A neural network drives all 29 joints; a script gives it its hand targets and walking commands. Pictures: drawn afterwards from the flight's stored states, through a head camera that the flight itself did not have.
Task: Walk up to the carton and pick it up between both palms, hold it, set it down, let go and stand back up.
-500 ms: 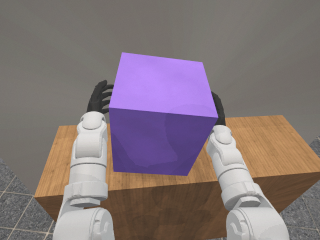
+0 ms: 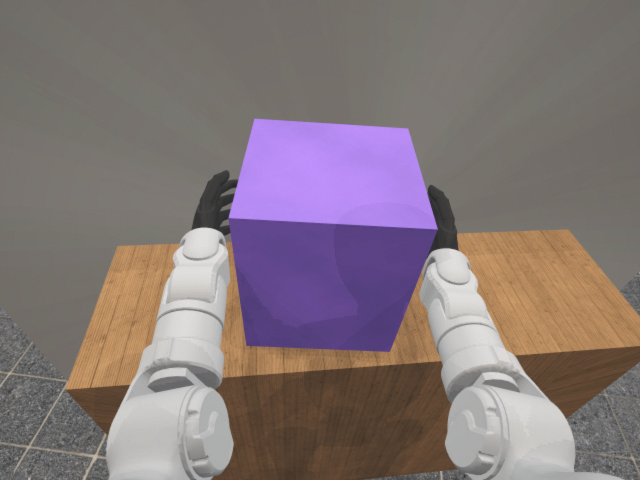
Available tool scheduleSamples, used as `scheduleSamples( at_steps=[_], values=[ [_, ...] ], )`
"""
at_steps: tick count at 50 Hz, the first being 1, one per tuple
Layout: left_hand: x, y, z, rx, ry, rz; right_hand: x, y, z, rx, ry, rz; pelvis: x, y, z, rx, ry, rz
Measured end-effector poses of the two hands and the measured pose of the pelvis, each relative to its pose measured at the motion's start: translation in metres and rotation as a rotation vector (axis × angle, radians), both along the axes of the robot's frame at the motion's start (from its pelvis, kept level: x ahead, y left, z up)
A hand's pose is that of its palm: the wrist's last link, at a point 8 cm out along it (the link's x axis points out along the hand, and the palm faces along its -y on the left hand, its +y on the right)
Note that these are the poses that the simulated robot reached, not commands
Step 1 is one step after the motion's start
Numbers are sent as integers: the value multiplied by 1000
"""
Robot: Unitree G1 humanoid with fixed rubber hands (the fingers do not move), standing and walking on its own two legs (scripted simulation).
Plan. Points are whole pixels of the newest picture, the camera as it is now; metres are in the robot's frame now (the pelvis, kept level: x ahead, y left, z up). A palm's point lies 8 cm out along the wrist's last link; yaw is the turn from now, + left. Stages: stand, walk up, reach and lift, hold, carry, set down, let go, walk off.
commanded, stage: set down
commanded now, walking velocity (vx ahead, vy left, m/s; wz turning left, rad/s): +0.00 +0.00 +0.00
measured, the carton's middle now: (325, 240) +0.43 +0.01 +0.09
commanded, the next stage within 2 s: none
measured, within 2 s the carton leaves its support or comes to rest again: rests again in 1.06 s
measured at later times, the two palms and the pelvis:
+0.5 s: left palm (218, 231) +0.43 +0.15 +0.10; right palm (431, 248) +0.42 -0.15 +0.09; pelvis +0.02 +0.00 +0.00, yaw +0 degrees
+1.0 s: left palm (218, 240) +0.44 +0.16 +0.08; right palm (422, 255) +0.43 -0.14 +0.06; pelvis +0.02 +0.00 +0.00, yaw -1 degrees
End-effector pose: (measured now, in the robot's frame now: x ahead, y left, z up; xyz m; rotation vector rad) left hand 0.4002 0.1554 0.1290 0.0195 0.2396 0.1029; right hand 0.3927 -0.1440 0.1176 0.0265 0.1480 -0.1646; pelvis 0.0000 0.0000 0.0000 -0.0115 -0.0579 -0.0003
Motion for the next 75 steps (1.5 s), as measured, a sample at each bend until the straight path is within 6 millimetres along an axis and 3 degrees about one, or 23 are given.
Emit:
scheduleSamples(
  at_steps=[37,54,75],
  values=[
    [38,-1,-42,-14,66,-11,32,-1,-41,10,63,-18,26,3,-2,-3,138,-13],
    [37,2,-56,-3,82,0,34,2,-57,12,78,-6,24,4,-3,-5,193,-13],
    [32,0,-60,-20,71,-12,26,0,-56,5,72,-18,14,2,-3,1,192,-13]
  ],
)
